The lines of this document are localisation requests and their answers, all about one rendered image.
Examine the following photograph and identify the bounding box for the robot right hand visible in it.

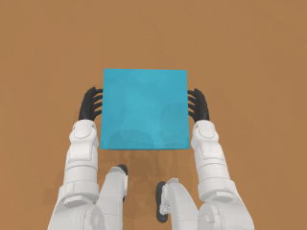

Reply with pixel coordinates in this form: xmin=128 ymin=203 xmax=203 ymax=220
xmin=187 ymin=88 xmax=210 ymax=123

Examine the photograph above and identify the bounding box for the left robot thigh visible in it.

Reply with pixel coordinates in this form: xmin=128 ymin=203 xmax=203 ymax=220
xmin=96 ymin=172 xmax=129 ymax=230

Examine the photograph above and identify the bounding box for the robot left hand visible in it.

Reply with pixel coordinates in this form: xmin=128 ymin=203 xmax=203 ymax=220
xmin=78 ymin=86 xmax=104 ymax=122

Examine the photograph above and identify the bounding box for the left robot forearm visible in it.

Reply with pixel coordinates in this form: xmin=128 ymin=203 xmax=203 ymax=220
xmin=47 ymin=119 xmax=100 ymax=230

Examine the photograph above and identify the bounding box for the carton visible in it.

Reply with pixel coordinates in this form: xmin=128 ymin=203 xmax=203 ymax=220
xmin=100 ymin=68 xmax=190 ymax=150

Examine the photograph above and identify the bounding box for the robot left upper arm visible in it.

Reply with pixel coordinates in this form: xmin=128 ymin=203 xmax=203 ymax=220
xmin=48 ymin=203 xmax=106 ymax=230

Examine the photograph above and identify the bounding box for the robot right upper arm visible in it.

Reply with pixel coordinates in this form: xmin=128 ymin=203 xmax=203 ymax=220
xmin=197 ymin=200 xmax=254 ymax=230

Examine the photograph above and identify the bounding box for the robot right foot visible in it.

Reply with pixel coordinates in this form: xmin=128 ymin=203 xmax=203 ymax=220
xmin=155 ymin=181 xmax=169 ymax=223

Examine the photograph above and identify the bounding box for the right robot forearm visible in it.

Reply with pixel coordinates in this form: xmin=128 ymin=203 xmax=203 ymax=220
xmin=191 ymin=120 xmax=254 ymax=227

